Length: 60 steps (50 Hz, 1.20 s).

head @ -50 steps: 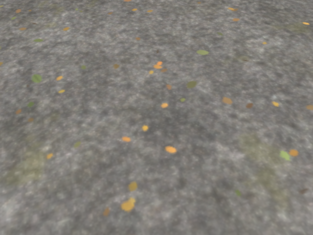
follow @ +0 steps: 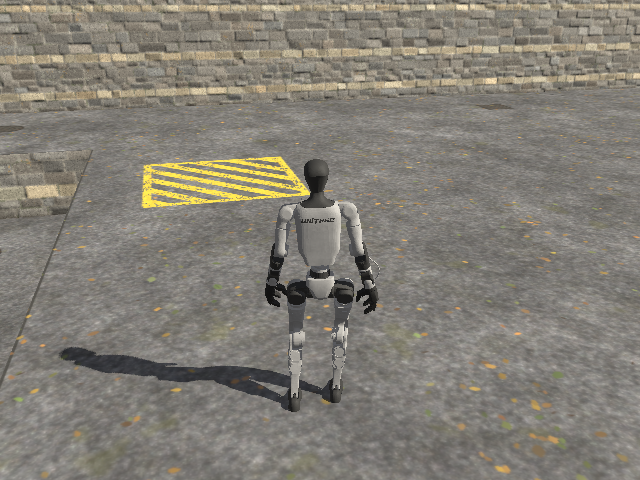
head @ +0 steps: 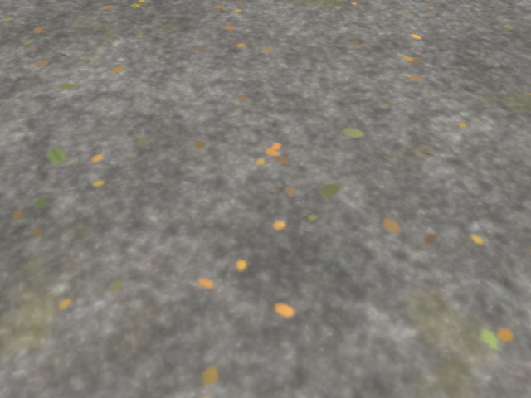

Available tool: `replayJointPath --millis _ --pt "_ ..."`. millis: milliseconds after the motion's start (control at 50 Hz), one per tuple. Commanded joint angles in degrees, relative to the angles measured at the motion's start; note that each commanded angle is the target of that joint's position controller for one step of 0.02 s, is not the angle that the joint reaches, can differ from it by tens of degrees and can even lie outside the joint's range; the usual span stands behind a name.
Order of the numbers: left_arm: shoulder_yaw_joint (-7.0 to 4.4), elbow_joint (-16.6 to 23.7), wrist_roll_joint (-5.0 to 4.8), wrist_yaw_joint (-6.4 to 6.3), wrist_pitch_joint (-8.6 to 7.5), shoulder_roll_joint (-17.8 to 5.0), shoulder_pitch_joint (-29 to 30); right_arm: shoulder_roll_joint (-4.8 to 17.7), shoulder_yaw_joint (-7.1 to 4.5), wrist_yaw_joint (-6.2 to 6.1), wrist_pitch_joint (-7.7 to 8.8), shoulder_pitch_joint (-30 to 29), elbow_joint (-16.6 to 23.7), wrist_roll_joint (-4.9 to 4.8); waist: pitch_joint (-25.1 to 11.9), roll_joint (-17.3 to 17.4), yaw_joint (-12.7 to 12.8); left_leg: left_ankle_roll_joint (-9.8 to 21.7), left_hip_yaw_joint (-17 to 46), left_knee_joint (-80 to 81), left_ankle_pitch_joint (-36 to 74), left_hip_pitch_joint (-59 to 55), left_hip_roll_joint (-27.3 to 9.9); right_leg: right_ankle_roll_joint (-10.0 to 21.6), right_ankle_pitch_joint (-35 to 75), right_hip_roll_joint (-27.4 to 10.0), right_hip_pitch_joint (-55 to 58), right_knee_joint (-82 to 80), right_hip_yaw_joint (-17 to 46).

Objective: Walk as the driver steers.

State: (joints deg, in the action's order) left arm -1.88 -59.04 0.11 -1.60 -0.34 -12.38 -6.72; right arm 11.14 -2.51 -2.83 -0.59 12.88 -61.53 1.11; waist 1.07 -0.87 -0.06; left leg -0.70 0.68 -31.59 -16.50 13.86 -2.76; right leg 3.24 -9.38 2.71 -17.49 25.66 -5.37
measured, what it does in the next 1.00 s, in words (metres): walks ahead: left foot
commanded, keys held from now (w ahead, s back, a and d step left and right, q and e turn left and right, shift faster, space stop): no key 0.22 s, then w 0.78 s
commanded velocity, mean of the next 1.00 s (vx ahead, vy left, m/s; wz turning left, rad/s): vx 0.28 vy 0.00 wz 0.00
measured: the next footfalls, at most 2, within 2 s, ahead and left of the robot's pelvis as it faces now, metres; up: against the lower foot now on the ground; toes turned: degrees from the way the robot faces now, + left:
left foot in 1.00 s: +0.53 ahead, +0.10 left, +0.00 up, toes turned +1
right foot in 1.52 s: +0.80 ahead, -0.13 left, +0.00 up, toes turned +9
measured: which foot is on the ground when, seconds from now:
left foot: down 0.00-0.50, up 0.52-0.98, down 1.00-1.00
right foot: down 0.00-1.00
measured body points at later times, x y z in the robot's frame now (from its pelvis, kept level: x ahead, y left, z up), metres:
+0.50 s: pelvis +0.10 -0.01 -0.01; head +0.10 -0.02 +0.44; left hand +0.18 +0.25 -0.14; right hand +0.05 -0.25 -0.16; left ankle +0.00 +0.13 -0.73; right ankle +0.11 -0.09 -0.74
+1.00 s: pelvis +0.34 +0.01 -0.02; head +0.38 +0.01 +0.43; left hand +0.24 +0.27 -0.16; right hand +0.58 -0.21 -0.11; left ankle +0.49 +0.10 -0.74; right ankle +0.11 -0.09 -0.73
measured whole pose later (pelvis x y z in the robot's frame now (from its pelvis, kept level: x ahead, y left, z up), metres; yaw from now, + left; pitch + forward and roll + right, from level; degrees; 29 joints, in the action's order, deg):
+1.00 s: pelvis +0.34 +0.01 -0.02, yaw -2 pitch +2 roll +0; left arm -2.6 -63.7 -0.2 -0.7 -3.5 -13.2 -26.7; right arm 12.0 -2.7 2.4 6.0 -4.8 -48.1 -1.5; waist 2.5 0.5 3.8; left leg 6.0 -3.8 -29.0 -0.6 29.9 0.2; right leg 1.0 -28.0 0.0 9.2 20.2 -2.6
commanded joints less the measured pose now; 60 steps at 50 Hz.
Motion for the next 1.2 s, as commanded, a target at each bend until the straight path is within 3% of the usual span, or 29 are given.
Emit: replayJointPath --millis 20,120,220,240,280,340,380,420,460,480,500,520,540,560,580,620,680,780,880,940,980,1000,1020,1040,1060,1080,1100,1140,1200 --pt "-0.95 2.35 0.62 -0.70 -0.70 -5.00 0.46 6.39 -1.15 0.05 1.89 0.61 0.38 -0.18 2.71 8.68 1.74 2.68 3.61 14.93 -14.21 10.69 -2.36 -0.67 -8.72 -4.79 7.83 -3.83 5.82" --pt "-0.84 0.69 0.27 -0.47 -0.66 -5.24 -0.76 5.02 -0.90 0.10 2.80 3.08 0.01 -0.67 2.01 1.93 0.57 1.97 1.71 11.87 -5.40 4.97 -0.90 1.02 -8.24 -5.61 4.48 -4.53 6.56" --pt "-0.61 -0.18 -0.04 -0.09 -1.05 -5.07 -1.30 5.13 -0.77 0.31 2.85 5.40 -0.38 -0.81 -0.80 1.20 0.02 2.35 0.97 9.72 3.72 1.45 -0.66 1.07 1.49 -5.50 6.24 -2.26 6.20" --pt "-0.54 -0.90 -0.17 -0.12 -0.94 -4.89 -2.38 4.98 -0.79 0.34 2.73 6.81 -0.95 -0.95 -2.22 1.12 -0.16 2.69 0.48 9.88 -0.85 0.74 -0.23 1.32 -3.21 -4.82 6.85 -1.67 5.51" --pt "-1.06 -1.19 -0.92 -0.24 -0.74 -6.12 -2.91 6.52 -1.39 0.20 2.43 6.95 -0.46 -1.61 0.36 1.91 -0.15 4.98 1.23 9.57 -14.71 2.85 -0.09 2.25 -19.75 -3.41 3.22 0.47 4.56" --pt "-1.03 0.02 -1.46 0.19 -2.51 -5.23 -0.86 6.85 -1.70 0.29 3.80 9.86 0.17 -2.48 5.86 3.48 -1.53 9.26 8.40 12.61 -23.38 1.85 -4.73 3.13 -24.63 -3.73 -6.29 4.04 5.64" --pt "-0.74 1.57 -1.58 1.14 -4.44 -3.41 1.97 9.56 -2.66 0.62 4.97 13.31 -0.70 -2.89 7.05 9.77 -2.41 13.71 20.16 17.96 -21.79 -6.00 -13.20 2.35 -14.63 -2.10 -14.82 13.22 1.76" --pt "-0.84 2.49 -1.65 2.03 -5.72 -3.90 2.90 9.04 -2.76 0.92 5.80 12.26 -0.18 -2.63 7.19 9.66 -1.52 14.85 22.73 16.28 -7.92 -10.02 -16.83 3.10 -13.72 -3.89 -18.37 15.57 2.98" --pt "-1.08 1.47 -2.09 2.53 -6.16 -3.94 -0.60 8.94 -2.79 1.45 5.80 9.26 1.06 -2.97 5.38 8.38 1.21 12.33 16.92 13.32 -0.29 -7.97 -14.51 3.52 -12.66 -3.58 -10.71 9.07 1.80" --pt "-1.73 -0.71 -2.33 2.51 -6.00 -4.67 -6.00 9.02 -2.73 1.68 5.52 5.97 2.23 -2.95 3.82 7.82 4.17 10.05 12.03 11.13 2.59 -1.13 -11.15 3.80 -8.94 -2.14 1.43 4.54 0.98" --pt "-3.04 -3.07 -2.09 2.32 -5.69 -7.32 -12.90 8.94 -2.60 1.81 5.61 2.64 3.75 -2.66 1.52 5.20 7.41 7.34 6.34 3.38 11.15 6.51 -6.65 4.69 -6.37 -3.07 13.62 2.40 4.63" --pt "-4.94 -4.89 -2.03 2.10 -5.59 -13.48 -21.10 5.63 -1.78 1.79 6.31 0.78 6.09 -2.41 -0.79 -8.78 9.77 2.37 -3.74 -17.58 11.67 19.34 2.20 10.13 -9.36 -13.57 25.30 -5.95 24.14" --pt "-4.28 -5.56 -1.44 2.60 -5.86 -13.34 -25.64 3.71 -1.23 1.70 7.32 0.80 7.14 -1.97 -4.63 -15.43 9.91 1.23 -0.21 -33.73 -12.90 29.58 5.80 15.46 -5.03 -23.84 32.60 -13.34 44.13" --pt "-2.70 -4.60 -0.68 2.44 -6.36 -9.27 -21.24 5.67 -1.87 2.14 7.87 0.02 7.19 -3.23 -1.51 -8.08 6.85 3.01 4.73 -42.11 -12.89 35.11 2.26 14.61 -2.97 -25.07 30.67 -11.79 41.53" --pt "-1.89 -3.06 -0.63 2.60 -6.62 -6.90 -16.96 5.93 -1.88 2.60 8.03 0.21 6.93 -3.85 0.27 -4.39 4.78 4.56 4.65 -43.43 -7.61 35.95 -0.24 12.51 0.02 -22.94 27.56 -11.48 34.15" --pt "-0.90 -1.62 -0.42 3.11 -6.54 -5.55 -12.89 6.49 -2.63 2.53 7.82 -0.94 6.84 -3.07 2.12 -0.78 2.37 5.47 2.67 -38.07 1.46 34.11 -4.03 9.03 8.14 -18.42 22.10 -12.96 22.68" --pt "-0.30 -2.27 -0.02 2.39 -5.61 -5.31 -15.26 4.83 -2.74 2.90 6.45 -2.08 7.51 -2.58 2.22 -2.63 1.43 3.68 -0.13 -31.58 6.18 30.32 -4.71 7.75 16.04 -14.97 18.11 -15.36 14.86" --pt "-0.64 -1.47 0.14 0.68 -5.13 -8.14 -16.29 2.93 -1.30 3.26 6.24 -15.22 13.01 -2.31 5.55 -2.48 3.30 1.49 -3.10 -9.69 18.05 26.32 -2.27 6.92 16.82 -12.66 12.39 -19.45 9.27" --pt "-1.35 -3.01 -0.88 0.64 -4.81 -8.19 -20.97 4.16 -0.66 4.85 6.57 -22.56 16.18 -2.98 7.49 -2.82 4.28 3.58 -3.12 0.41 20.37 24.97 -0.63 6.99 17.71 -15.76 19.59 -18.87 8.11" --pt "-2.26 -2.41 -0.69 0.57 -4.22 -9.90 -19.29 7.21 -1.68 5.47 7.01 -19.45 16.40 -2.91 2.99 -4.57 0.60 6.33 -4.09 2.11 15.61 17.93 2.01 5.57 37.24 -17.40 25.58 -11.28 7.06" --pt "-2.42 -1.68 -0.28 0.65 -3.35 -10.26 -17.36 11.42 -3.90 4.90 6.75 -5.21 12.54 -2.89 -6.14 -6.10 -6.97 9.15 -6.06 2.44 13.99 -1.00 5.29 3.52 51.04 -14.86 23.53 5.83 4.83" --pt "-1.70 -0.37 0.27 0.85 -3.32 -8.83 -16.65 14.42 -4.91 4.31 6.45 5.69 9.98 -2.16 -13.39 -3.39 -10.89 12.34 2.96 -0.25 12.80 -20.07 -2.70 2.13 37.33 -12.56 9.91 22.18 4.21" --pt "0.52 0.11 -0.11 1.71 -4.41 -0.39 -24.40 18.25 -5.54 4.28 6.29 11.57 8.42 -0.91 -23.47 11.66 -6.22 22.35 32.98 5.27 -0.94 -40.16 -18.38 -1.68 -4.66 -0.83 -12.88 46.13 4.83" --pt "-0.13 -0.49 -1.45 2.24 -6.29 -3.73 -21.49 13.61 -4.03 4.38 6.19 10.94 8.26 -1.12 -24.13 11.03 -7.79 21.93 44.20 14.33 -6.32 -39.32 -19.46 -0.28 -22.13 0.29 -19.73 54.46 13.99" --pt "-1.33 2.01 -3.02 2.37 -7.21 -7.75 -15.16 11.25 -3.22 4.38 6.51 4.60 8.93 -1.84 -13.43 9.91 -6.30 18.52 34.69 15.89 -5.50 -30.56 -17.43 0.64 -18.97 -3.28 -24.93 56.16 12.73" --pt "-1.49 3.12 -3.16 1.92 -7.56 -8.57 -11.44 9.15 -2.43 4.52 6.87 -1.23 10.31 -1.82 -7.75 4.40 -4.16 16.55 26.04 17.76 -0.16 -19.83 -15.31 0.96 -13.01 -6.71 -23.10 53.22 11.10" --pt "-2.01 3.22 -2.35 1.29 -7.27 -8.22 -10.15 7.67 -1.96 4.88 7.31 -4.49 10.58 -1.17 -4.50 1.69 -1.90 15.26 20.43 19.42 5.05 -11.19 -13.28 0.82 -9.27 -8.88 -20.12 49.42 10.08" --pt "-2.29 2.89 -1.35 0.74 -5.54 -5.98 -12.91 6.00 -1.31 5.46 7.68 -5.71 9.94 -0.57 -3.11 3.93 1.56 14.39 14.43 22.30 8.08 -2.20 -9.82 0.69 -6.68 -11.29 -13.49 44.44 10.32" --pt "-2.49 5.01 -0.45 0.20 -4.59 -5.42 -9.49 8.80 -1.73 4.52 7.53 -2.41 8.82 -1.03 -0.18 4.15 2.05 15.96 11.71 25.50 8.43 2.35 -8.34 -1.32 -3.78 -12.05 -15.25 36.08 8.95"
Velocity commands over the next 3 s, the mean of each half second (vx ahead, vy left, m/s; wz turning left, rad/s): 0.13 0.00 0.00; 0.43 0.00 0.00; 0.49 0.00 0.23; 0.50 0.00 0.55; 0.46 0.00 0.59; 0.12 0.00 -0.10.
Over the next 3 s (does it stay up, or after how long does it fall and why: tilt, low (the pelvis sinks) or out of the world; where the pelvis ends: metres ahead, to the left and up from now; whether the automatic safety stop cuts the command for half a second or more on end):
stays up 1.18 0.24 0.00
